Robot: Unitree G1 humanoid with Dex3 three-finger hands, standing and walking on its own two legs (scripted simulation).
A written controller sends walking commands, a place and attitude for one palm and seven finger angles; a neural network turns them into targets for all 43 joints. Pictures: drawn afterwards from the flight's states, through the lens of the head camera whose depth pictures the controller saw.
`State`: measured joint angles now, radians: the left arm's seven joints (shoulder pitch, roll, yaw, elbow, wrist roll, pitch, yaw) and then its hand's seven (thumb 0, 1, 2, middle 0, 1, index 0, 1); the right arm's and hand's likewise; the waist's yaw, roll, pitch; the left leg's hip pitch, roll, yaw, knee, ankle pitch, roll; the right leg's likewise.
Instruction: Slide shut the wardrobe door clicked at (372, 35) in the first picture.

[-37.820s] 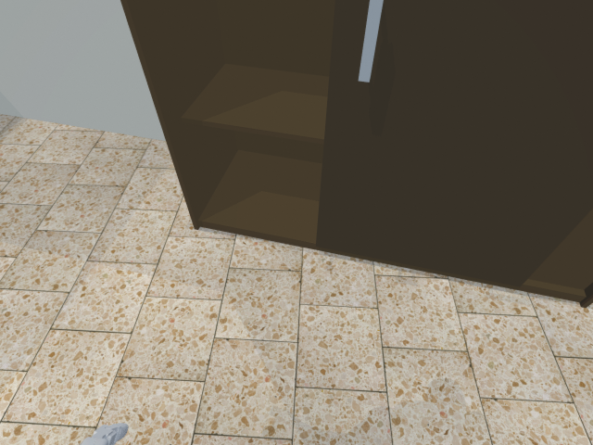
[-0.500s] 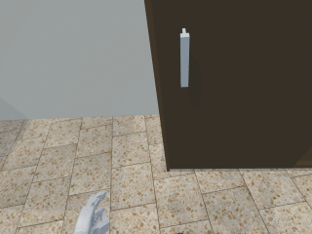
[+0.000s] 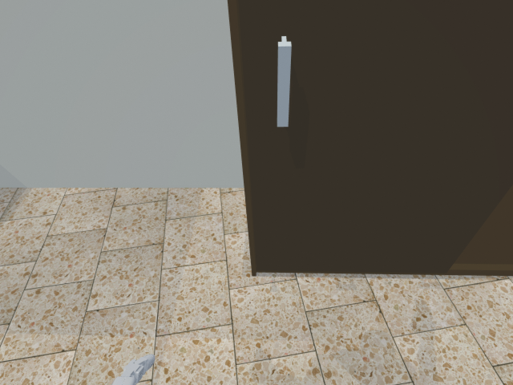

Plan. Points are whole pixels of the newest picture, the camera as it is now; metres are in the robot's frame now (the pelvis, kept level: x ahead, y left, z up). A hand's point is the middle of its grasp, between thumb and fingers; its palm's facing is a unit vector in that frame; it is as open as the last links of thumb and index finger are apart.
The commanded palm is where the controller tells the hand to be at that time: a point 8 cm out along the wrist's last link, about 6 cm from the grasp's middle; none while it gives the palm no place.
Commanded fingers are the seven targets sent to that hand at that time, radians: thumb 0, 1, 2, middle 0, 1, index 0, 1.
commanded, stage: stop stepping back and stand still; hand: right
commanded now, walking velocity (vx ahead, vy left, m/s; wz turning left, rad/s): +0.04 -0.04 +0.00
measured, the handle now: (283, 82) +0.71 -0.02 +0.16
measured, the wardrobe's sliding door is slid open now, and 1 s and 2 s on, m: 0.00 0.00 0.00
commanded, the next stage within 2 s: let the arm hang, fingers relaxed in 0.80 s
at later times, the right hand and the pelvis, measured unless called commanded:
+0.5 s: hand out of the picture +0.22 -0.32 +0.18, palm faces +0.46 +0.74 -0.50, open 7.4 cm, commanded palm +0.17 -0.34 +0.19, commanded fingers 0.00 -0.90 -0.90 0.20 0.30 0.20 0.30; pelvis +0.03 -0.04 +0.01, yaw +0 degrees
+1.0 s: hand (511, 309) +0.23 -0.32 +0.07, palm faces +0.24 +0.81 -0.54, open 7.4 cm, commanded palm none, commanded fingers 0.00 -0.90 -0.90 0.20 0.30 0.20 0.30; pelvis +0.02 -0.05 +0.01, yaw -2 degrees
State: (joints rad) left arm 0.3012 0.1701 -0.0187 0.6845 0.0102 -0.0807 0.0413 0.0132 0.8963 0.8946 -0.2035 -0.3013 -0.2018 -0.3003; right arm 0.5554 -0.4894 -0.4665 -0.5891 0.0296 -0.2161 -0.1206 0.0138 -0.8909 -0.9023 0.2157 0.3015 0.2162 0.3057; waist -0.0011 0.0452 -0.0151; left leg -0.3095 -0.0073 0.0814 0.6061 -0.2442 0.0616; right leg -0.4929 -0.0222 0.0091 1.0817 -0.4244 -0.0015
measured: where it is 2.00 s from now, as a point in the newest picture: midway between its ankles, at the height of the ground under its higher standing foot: outside the picture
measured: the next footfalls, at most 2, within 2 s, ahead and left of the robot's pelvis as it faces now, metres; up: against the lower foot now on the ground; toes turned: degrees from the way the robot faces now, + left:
none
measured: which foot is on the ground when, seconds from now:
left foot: down 0.00-1.00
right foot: down 0.00-1.00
